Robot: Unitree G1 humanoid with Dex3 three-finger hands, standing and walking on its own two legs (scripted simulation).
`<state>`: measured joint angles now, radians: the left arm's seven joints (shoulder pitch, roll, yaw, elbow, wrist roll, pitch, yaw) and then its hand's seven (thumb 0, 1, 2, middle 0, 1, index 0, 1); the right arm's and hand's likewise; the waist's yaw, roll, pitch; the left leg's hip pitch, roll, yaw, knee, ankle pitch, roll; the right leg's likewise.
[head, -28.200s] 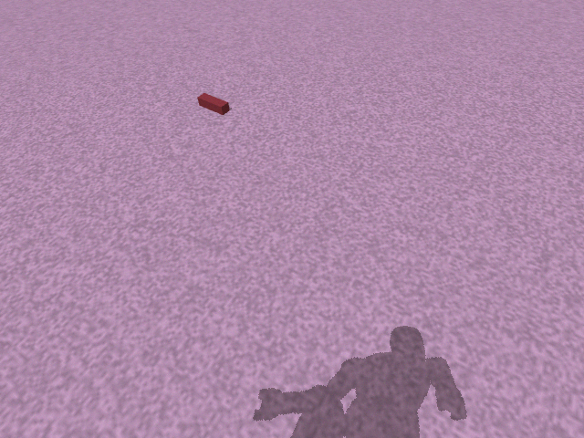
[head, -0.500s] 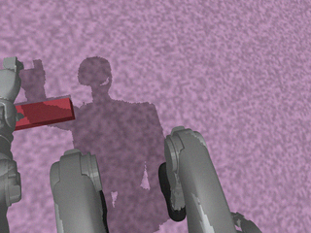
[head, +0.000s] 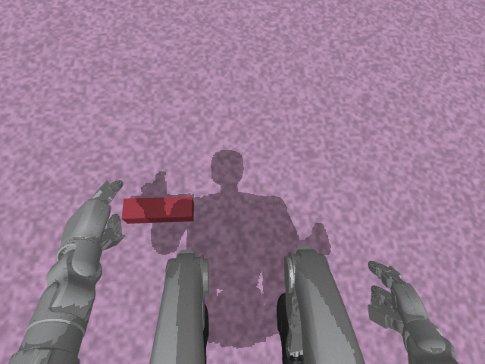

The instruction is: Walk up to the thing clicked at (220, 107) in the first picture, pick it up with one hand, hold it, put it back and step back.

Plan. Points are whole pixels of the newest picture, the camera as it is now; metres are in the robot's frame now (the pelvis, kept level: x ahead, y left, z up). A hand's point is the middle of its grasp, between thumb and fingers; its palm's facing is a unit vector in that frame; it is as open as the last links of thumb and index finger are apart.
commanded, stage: home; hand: left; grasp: from above
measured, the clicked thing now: (159, 210) +0.48 +0.25 -0.47
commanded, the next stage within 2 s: none
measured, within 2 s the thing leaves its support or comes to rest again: neither
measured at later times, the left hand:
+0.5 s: hand (79, 261) +0.26 +0.19 +0.11, palm faces +0.10 -0.97 -0.24, open 7.4 cm
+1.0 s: hand (41, 288) +0.23 +0.19 +0.17, palm faces +0.12 -0.97 -0.20, open 7.4 cm
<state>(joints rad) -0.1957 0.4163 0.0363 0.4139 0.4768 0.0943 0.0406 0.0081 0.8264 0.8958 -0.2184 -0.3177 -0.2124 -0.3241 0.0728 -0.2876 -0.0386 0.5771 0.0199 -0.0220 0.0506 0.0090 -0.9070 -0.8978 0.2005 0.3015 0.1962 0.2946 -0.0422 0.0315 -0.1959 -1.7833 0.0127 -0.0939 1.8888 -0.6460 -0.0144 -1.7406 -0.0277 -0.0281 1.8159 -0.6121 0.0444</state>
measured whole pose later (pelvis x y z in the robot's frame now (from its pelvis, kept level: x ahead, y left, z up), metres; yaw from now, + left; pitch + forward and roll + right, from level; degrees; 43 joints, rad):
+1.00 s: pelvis +0.08 +0.00 +0.22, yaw +4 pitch +10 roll -3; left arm 0.50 0.21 0.03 -0.12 -0.05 0.46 0.01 0.02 0.90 0.90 -0.20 -0.30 -0.20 -0.30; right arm 0.27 -0.22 0.03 0.52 0.01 -0.25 -0.18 0.01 -0.90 -0.90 0.20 0.30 0.20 0.30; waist -0.03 0.05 -0.16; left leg -0.69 0.03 -0.06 1.01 -0.49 -0.01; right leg -0.65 -0.03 -0.05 0.94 -0.46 0.03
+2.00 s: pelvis +0.08 +0.00 +0.22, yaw +3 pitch +10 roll -3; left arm 0.50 0.23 0.03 -0.14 -0.05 0.45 0.02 0.02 0.90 0.90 -0.20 -0.30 -0.20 -0.30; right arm 0.29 -0.22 0.03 0.55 0.01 -0.25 -0.19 0.02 -0.90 -0.90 0.21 0.30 0.20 0.30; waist -0.03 0.05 -0.16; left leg -0.69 0.04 -0.06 1.02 -0.50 -0.02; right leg -0.65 -0.02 -0.04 0.95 -0.46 0.03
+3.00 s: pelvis +0.07 +0.00 +0.24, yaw +4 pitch +1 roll +0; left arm 0.22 0.29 0.03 0.59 0.05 0.09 0.03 0.01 0.90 0.90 -0.21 -0.30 -0.20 -0.30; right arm 0.18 -0.28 -0.03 0.83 -0.06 -0.05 -0.01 0.01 -0.90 -0.90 0.21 0.30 0.20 0.30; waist 0.03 -0.01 0.02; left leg -0.44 -0.01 -0.02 0.83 -0.41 0.00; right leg -0.43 -0.07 -0.01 0.82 -0.40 0.05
